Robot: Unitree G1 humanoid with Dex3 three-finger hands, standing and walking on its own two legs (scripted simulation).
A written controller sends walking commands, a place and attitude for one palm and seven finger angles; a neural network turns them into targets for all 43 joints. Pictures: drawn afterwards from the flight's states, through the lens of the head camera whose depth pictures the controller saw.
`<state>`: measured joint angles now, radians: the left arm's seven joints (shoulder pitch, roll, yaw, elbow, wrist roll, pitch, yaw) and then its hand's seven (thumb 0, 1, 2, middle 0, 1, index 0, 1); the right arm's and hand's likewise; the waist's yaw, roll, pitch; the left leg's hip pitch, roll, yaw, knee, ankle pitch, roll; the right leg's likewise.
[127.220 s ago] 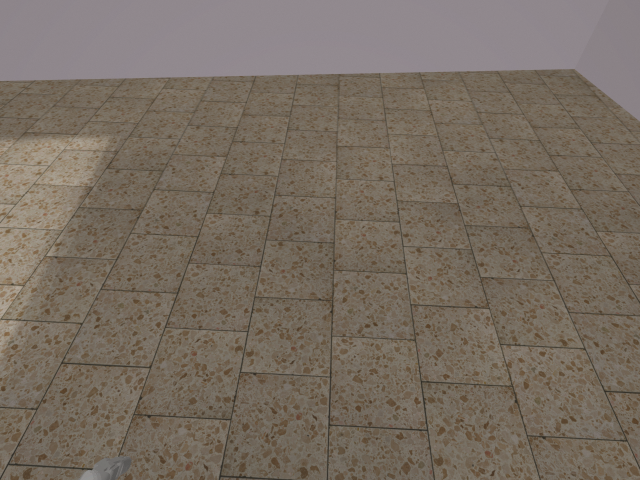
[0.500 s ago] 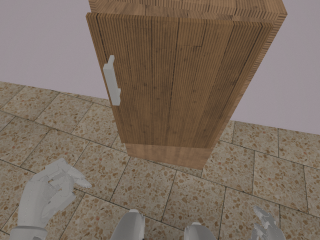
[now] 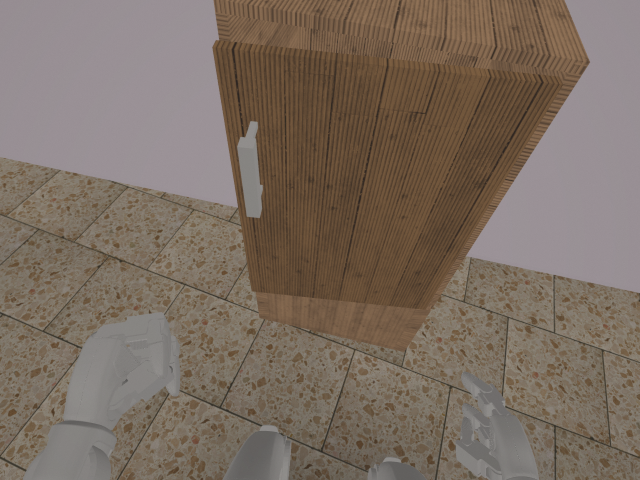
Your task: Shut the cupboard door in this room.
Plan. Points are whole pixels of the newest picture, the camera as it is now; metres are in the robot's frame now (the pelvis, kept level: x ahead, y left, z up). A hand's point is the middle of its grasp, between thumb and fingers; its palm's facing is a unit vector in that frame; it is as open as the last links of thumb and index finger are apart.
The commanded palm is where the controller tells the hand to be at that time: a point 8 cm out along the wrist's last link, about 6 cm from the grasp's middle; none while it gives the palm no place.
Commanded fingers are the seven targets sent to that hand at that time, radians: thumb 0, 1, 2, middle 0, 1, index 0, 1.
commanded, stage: raise the hand and make a fist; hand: left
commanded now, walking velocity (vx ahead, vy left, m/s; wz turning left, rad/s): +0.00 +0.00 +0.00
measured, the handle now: (253, 171) +0.52 +0.15 +0.06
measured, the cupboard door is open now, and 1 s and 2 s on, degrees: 8 8 8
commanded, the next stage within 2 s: bring the fist close to the handle in 0.44 s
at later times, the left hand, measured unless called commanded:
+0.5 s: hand (208, 361) +0.23 +0.15 +0.06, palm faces -0.02 -1.00 -0.04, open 3.1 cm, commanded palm +0.21 +0.21 +0.06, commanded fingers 0.00 0.90 0.90 -1.30 -1.50 -1.30 -1.50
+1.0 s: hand (238, 294) +0.31 +0.13 +0.07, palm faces -0.02 -1.00 -0.01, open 3.1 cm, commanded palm +0.29 +0.18 +0.06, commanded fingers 0.00 0.90 0.90 -1.30 -1.50 -1.30 -1.50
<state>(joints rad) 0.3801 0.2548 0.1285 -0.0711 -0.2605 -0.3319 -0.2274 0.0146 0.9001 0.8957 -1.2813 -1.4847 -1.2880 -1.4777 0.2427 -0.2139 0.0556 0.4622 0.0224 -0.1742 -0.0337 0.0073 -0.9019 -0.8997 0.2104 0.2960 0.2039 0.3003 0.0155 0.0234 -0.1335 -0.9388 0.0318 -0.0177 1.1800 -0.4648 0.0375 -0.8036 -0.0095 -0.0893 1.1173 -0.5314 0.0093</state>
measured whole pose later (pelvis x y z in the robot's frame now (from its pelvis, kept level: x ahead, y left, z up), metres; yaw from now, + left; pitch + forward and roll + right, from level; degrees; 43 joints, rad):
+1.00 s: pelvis +0.01 -0.03 +0.00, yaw -1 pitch +14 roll -2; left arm 0.05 0.22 0.12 0.18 -0.25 -0.33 -0.16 0.01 0.90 0.90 -1.30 -1.50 -1.31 -1.50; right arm 0.26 -0.25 0.02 0.55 0.04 -0.13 -0.04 0.01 -0.91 -0.90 0.21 0.30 0.20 0.30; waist -0.02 0.04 -0.14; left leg -0.93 0.05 0.00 1.15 -0.46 0.00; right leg -0.83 0.01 -0.07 1.14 -0.55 -0.03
